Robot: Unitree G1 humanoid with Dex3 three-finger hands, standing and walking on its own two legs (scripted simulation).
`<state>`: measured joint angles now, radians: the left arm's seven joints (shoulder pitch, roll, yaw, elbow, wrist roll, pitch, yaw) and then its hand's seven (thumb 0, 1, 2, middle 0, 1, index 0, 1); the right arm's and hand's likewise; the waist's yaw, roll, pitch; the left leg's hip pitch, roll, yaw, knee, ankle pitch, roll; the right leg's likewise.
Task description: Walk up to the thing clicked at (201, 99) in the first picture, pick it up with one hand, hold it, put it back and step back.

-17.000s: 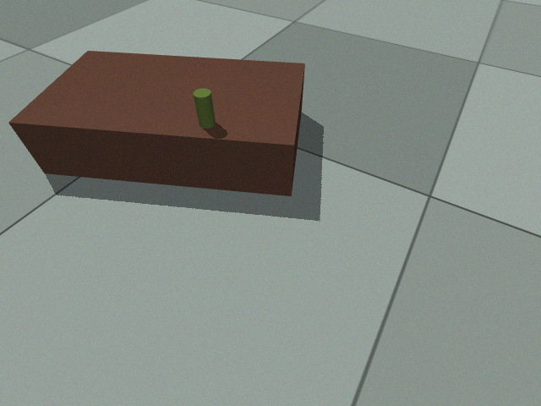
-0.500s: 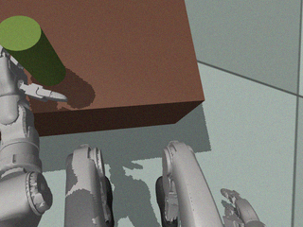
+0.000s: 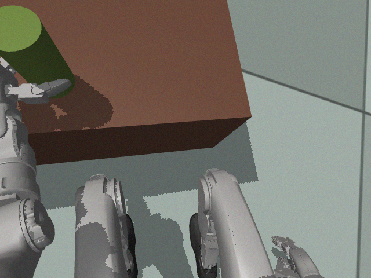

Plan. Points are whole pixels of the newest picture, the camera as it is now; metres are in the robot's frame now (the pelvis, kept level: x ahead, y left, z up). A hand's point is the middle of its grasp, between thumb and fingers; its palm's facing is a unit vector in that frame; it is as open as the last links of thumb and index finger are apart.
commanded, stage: close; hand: left
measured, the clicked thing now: (37, 59) +0.51 +0.25 +0.00
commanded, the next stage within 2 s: settle in 0.04 s
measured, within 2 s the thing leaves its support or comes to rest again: leaves its support in 0.58 s
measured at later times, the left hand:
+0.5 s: hand (41, 69) +0.50 +0.25 +0.00, palm faces +0.17 -0.98 -0.05, open 10.7 cm
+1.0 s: hand (10, 30) +0.51 +0.25 +0.08, palm faces +0.18 -0.98 -0.04, open 10.8 cm
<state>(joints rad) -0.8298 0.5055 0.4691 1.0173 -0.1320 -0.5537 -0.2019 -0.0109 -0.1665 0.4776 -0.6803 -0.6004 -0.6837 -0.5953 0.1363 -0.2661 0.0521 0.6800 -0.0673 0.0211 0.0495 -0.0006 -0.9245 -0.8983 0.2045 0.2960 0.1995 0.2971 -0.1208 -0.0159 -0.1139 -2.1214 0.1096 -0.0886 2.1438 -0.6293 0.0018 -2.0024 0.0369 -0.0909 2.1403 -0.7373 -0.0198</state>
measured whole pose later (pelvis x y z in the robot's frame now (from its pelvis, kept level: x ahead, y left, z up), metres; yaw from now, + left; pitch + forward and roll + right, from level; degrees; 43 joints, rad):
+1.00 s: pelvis +0.02 +0.00 +0.08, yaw +1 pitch +35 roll -5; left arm -0.76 0.48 0.44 0.90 -0.12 -0.41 -0.19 -0.02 -0.48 0.90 -0.73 -1.03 -0.74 -1.03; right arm 0.19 -0.27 0.03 0.69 -0.03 0.02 0.01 0.00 -0.92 -0.90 0.20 0.30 0.20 0.30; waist -0.12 0.02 -0.16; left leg -1.88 0.11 -0.06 1.89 -0.63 0.00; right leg -1.77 0.04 -0.08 1.87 -0.72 -0.02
